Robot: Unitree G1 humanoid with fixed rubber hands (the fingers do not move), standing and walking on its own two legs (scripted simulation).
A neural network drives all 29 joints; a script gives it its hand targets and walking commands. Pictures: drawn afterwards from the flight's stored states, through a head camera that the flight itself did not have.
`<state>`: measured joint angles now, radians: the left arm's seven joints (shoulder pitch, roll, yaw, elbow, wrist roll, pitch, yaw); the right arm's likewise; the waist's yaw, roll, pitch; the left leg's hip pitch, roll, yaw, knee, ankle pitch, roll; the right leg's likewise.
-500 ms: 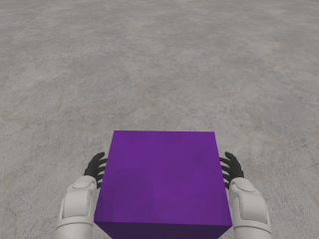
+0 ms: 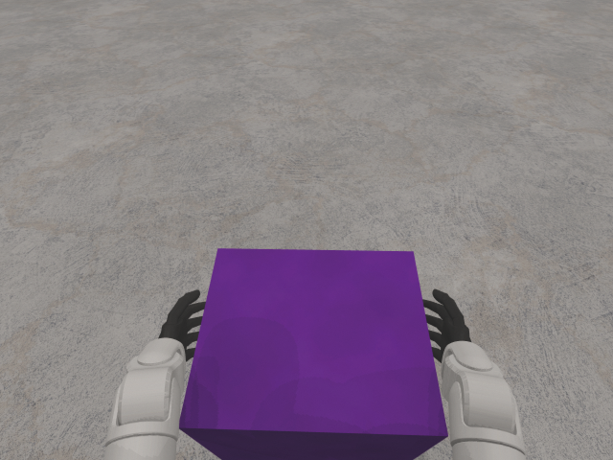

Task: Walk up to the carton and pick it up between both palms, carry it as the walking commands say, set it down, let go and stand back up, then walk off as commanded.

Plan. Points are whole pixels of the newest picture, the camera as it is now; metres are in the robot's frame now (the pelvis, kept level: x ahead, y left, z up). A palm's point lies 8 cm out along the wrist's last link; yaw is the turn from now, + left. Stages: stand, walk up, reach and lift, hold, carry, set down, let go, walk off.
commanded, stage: reach and lift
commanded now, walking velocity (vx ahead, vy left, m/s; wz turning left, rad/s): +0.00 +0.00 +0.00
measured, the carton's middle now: (313, 362) +0.29 +0.01 -0.04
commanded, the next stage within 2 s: hold in 0.28 s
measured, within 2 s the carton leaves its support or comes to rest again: neither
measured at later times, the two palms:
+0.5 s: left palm (173, 349) +0.26 +0.19 +0.03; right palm (454, 350) +0.27 -0.17 +0.04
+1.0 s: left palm (200, 325) +0.28 +0.16 +0.06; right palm (492, 361) +0.25 -0.20 +0.05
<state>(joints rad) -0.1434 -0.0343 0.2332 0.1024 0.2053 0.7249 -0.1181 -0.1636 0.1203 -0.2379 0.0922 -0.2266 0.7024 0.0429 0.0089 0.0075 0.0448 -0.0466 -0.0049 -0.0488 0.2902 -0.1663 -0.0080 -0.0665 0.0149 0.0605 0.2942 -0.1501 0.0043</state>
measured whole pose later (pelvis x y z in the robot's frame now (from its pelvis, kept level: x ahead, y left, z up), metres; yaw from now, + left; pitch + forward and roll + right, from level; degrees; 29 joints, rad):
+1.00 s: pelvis -0.01 -0.02 -0.02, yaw -6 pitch +2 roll -1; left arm -0.16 0.05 0.19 -0.01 0.11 0.89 -0.09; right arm -0.17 0.12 -0.19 -0.03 -0.20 0.86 0.00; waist 0.03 0.06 -0.16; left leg -0.32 0.09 0.02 0.60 -0.32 -0.04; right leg -0.48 0.00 -0.05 0.82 -0.46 0.02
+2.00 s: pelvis +0.18 -0.15 +0.00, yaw -30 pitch +8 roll -2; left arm -0.04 -0.02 0.18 -0.37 0.07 1.23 -0.03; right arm -0.02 0.12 -0.19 -0.37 -0.08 1.15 -0.04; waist -0.02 0.02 -0.20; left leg -0.22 0.09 0.25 0.39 -0.29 0.02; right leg -0.48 -0.01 -0.08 0.90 -0.44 -0.01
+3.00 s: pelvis +0.73 -0.59 +0.00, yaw -63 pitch +5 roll -2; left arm -0.03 -0.02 0.18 -0.41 0.08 1.18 -0.05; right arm 0.00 0.13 -0.17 -0.41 -0.08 1.12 -0.04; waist 0.00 -0.02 -0.07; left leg -0.26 0.13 0.35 0.39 -0.21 0.02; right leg -0.53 -0.05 -0.09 1.08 -0.27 -0.02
